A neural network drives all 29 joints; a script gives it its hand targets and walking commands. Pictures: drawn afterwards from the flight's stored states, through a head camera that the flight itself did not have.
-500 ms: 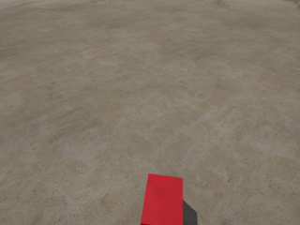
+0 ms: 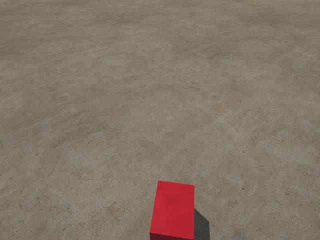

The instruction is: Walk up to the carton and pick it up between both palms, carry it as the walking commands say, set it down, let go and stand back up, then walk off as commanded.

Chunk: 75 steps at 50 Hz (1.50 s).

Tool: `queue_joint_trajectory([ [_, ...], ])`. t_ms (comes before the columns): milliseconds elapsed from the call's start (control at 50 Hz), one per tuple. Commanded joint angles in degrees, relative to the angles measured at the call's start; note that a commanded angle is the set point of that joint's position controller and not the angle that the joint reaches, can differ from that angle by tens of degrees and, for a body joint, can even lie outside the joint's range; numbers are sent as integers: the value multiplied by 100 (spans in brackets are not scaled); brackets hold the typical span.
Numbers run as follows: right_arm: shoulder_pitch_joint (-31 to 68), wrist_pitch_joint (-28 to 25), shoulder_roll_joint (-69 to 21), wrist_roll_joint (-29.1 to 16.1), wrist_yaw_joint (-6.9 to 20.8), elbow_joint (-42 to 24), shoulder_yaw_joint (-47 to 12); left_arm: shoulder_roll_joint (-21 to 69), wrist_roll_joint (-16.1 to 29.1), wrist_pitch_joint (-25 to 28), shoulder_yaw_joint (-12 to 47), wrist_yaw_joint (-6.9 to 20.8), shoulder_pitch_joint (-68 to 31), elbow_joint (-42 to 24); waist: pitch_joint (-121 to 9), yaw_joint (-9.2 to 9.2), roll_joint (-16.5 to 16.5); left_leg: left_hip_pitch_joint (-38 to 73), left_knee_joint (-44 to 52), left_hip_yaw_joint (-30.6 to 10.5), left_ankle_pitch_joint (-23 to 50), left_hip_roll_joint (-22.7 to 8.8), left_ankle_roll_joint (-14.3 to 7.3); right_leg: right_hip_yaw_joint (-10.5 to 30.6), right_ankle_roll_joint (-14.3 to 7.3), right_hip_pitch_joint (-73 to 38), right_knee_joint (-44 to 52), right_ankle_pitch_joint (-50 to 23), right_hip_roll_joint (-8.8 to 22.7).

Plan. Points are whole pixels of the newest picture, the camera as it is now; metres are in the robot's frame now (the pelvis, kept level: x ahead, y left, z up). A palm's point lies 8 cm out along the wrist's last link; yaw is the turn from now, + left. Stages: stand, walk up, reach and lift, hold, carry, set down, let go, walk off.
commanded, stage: stand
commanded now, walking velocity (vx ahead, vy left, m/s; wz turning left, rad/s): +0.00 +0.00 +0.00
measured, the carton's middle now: (172, 215) +0.47 -0.07 -0.66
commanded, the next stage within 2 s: walk off in 0.12 s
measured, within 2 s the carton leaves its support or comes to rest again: neither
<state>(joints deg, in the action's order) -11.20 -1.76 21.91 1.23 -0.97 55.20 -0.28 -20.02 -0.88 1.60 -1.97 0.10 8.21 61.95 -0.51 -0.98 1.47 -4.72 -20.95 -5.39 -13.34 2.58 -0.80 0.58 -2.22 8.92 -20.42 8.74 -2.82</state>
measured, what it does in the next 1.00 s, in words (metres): steps to the right: right foot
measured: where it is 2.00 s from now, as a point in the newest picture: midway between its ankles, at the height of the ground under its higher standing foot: outside the picture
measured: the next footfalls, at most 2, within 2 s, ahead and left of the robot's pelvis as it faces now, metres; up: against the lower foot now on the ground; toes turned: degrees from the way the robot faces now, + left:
right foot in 0.74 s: +0.05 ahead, -0.22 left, +0.00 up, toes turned -4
left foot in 1.06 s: +0.05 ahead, -0.08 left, +0.00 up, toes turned +9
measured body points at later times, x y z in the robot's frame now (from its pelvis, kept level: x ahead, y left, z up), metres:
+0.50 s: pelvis +0.00 -0.01 +0.00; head -0.01 -0.01 +0.45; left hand +0.06 +0.29 -0.14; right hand +0.09 -0.30 -0.13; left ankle -0.02 +0.11 -0.75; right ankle +0.03 -0.09 -0.75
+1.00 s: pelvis +0.01 -0.14 -0.01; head +0.03 -0.13 +0.43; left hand +0.04 +0.12 -0.16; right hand +0.08 -0.42 -0.15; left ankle -0.01 -0.06 -0.72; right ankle +0.01 -0.21 -0.75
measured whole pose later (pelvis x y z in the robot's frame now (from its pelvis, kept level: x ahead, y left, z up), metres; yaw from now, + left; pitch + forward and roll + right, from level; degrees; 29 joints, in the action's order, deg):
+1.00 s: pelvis +0.01 -0.14 -0.01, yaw +1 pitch +0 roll -2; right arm -10.9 3.1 16.6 0.7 -4.3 56.4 0.5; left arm -13.2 -2.2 -3.7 -1.3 -1.0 12.9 58.5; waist 2.3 -0.5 1.9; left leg -21.6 -49.8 5.9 -29.0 -2.3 0.0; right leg -6.3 -4.5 13.6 -28.5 15.0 -4.1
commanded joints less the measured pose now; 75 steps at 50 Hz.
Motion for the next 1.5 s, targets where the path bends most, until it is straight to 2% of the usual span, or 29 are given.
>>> queue_joint_trajectory([
  [0, 227, -68, 1035, 3, -32, -270, 194, -1172, 6, 66, -176, -27, -274, -250, 124, -11, -147, -601, 462, -621, 396, -749, -125, 868, 30, -302, 449, -161, 919],
  [280, 293, -56, 999, -17, -37, -140, 162, -1210, 19, 47, -157, -24, -394, -143, 84, -10, -143, -500, 500, -593, 548, -758, -108, 839, 22, -368, 455, -404, 944],
  [400, 172, 146, 778, 76, -48, -185, 77, -745, 93, -345, -25, -94, 105, 251, 105, 152, -25, -626, 395, -858, 894, -1219, -234, 466, 101, -147, 64, -744, 627],
  [460, 72, 223, 1120, 82, -146, -142, 178, -808, 41, -400, -59, -88, 109, 184, 105, 213, 426, -478, 411, -1359, 1102, -1715, -487, 330, 188, 409, -411, -265, 502],
  [520, 94, 261, 1186, 96, -265, -198, 249, -741, -43, -474, -128, -50, 205, 111, 93, 298, 946, -558, 429, -2020, 1781, -2558, -1216, 183, 239, 1043, -2044, 1335, 352],
  [560, -52, 256, 1183, 114, -317, -174, 296, -666, -51, -526, -141, -28, 220, -20, 211, 351, 822, -631, 499, -2120, 2261, -2837, -1467, 368, 270, 1495, -2832, 1834, 517],
  [600, 32, 279, 1091, 108, -323, -147, 298, -531, -25, -515, -134, -16, 195, -137, 304, 283, 572, -491, 334, -1711, 2360, -2487, -1178, 335, 339, 1693, -2579, 1890, 602],
  [640, 105, 318, 1069, 133, -292, -130, 326, -368, -2, -498, -117, -6, 274, -196, 278, 277, 822, -345, 99, -1240, 2466, -2076, -830, 91, 404, 1511, -1803, 1780, 576],
  [680, 33, 398, 1077, 108, -269, -39, 369, -258, -8, -482, -140, 0, 714, -123, 156, 147, 1076, -601, -376, -668, 2299, -1622, -457, -349, 396, 616, -465, 853, 350],
  [700, -103, 426, 998, 96, -253, 6, 363, -420, -44, -451, -177, -2, 833, -135, 145, 106, 805, -1059, -721, -412, 1829, -1376, -221, -330, 369, -60, 201, -14, 350],
  [720, -285, 408, 722, 138, -241, -46, 310, -867, -72, -433, -318, -14, 1028, -129, -62, 81, -252, -1690, -1661, 115, 871, -807, 27, 528, 224, -803, 505, -856, 1052],
  [740, -165, 396, 243, 175, -278, -262, 192, -1380, -66, -432, -407, -23, 1252, -167, -306, -54, -2117, -2802, -3090, 716, -2205, -65, 308, 1862, -278, -1422, 555, -2717, 2210],
  [760, -117, 423, 198, 108, -390, -223, 223, -1166, -67, -416, -310, -36, 1110, -256, -535, -164, -1589, -2394, -4301, 431, -2767, -289, 253, 1439, -891, -766, 334, -2799, 2301],
  [780, -75, 448, 328, 34, -374, -183, 237, -865, -70, -412, -282, -19, 1174, -209, -443, -124, -1253, -2188, -4619, 181, -2574, -334, 150, 1046, -927, -262, 193, -2643, 2097],
  [840, -91, 480, 247, -35, -346, -82, 239, -543, -56, -495, -190, -83, 575, -459, 82, 122, -985, -2495, -4353, 598, -1913, -563, 93, 485, -815, -154, 108, -2147, 1492],
  [960, -321, 435, -225, -77, -372, -45, 119, -184, -141, -507, -48, -145, 699, -496, -68, 84, -1174, -1511, -2439, 1105, -1391, -561, 40, 680, -997, 176, -28, -2081, 1439],
  [1020, -968, 386, -227, -29, -441, 177, 140, -188, -52, -517, -46, -145, 470, -548, -215, 482, -554, -150, -810, 1138, 95, -614, -30, 607, -749, 949, -412, -1153, 1292],
  [1040, -1318, 360, 160, 39, -470, 238, 247, -43, -20, -499, -10, -149, 654, -573, -305, 673, 455, 630, 278, 163, 255, -1441, -183, 295, -379, 1695, -1079, -83, 895],
  [1060, -1254, 392, 831, 126, -498, 117, 374, 242, -18, -496, 13, -163, 818, -712, -219, 582, 2042, 871, 953, -2219, 443, -3514, -738, -259, 94, 2938, -2785, 2436, 9],
  [1080, -1168, 468, 905, 138, -530, 184, 423, -192, -133, -602, -146, -188, 662, -636, 248, 523, 934, -287, 910, -1937, 943, -3641, -1196, 497, 113, 2473, -4105, 2381, 98],
  [1100, -916, 444, 644, 137, -495, 135, 373, -263, -167, -632, -181, -163, 521, -706, 451, 407, 868, -737, 922, -1705, 1045, -3376, -1302, 657, 120, 2349, -4543, 2067, 52],
  [1120, -803, 414, 201, 86, -422, 120, 276, -295, -207, -629, -220, -128, 313, -726, 828, 413, 382, -1163, 917, -1238, 880, -2927, -1217, 820, 207, 2329, -4832, 1609, 167],
  [1160, -229, 348, 35, 21, -374, -83, 253, -121, -232, -634, -244, -53, 745, -581, 843, 72, 465, -1102, 754, -406, 950, -2472, -820, 674, 436, 2387, -4836, 1250, 234],
  [1180, -111, 316, 72, 7, -366, -148, 261, -99, -206, -629, -261, -29, 961, -515, 667, -3, 526, -927, 646, -148, 1246, -2373, -787, 541, 538, 2318, -4854, 1145, 188],
  [1280, -683, 210, 40, 82, -296, 21, 361, 289, -39, -656, -185, 76, 593, -733, 323, 260, 1118, -541, 302, 491, 1567, -2002, -669, 244, 842, 2214, -4109, 771, 306],
  [1380, -770, 315, 429, 171, -244, 56, 555, 334, -38, -666, -83, 140, 192, -1044, 423, 488, 1732, -786, 359, 545, 687, -2049, -680, -417, 902, 1500, -2189, 1361, 588],
  [1440, -802, 414, 601, 187, -238, 67, 674, 179, -68, -631, -142, 150, 466, -1017, 409, 435, 1632, -918, 159, 405, 1044, -2212, -575, -659, 733, 914, -1174, 1279, 585],
  [1460, -681, 421, 619, 156, -242, 21, 683, 151, -69, -616, -182, 133, 883, -873, 307, 204, 1338, -1126, -179, 471, 1110, -2170, -446, -753, 621, 344, -414, 654, 555],
  [1480, -691, 412, 438, 148, -223, -1, 634, -76, -112, -555, -273, 101, 1375, -686, 91, -9, 675, -1479, -852, 643, 782, -1925, -250, -625, 533, -428, 51, 319, 522],
])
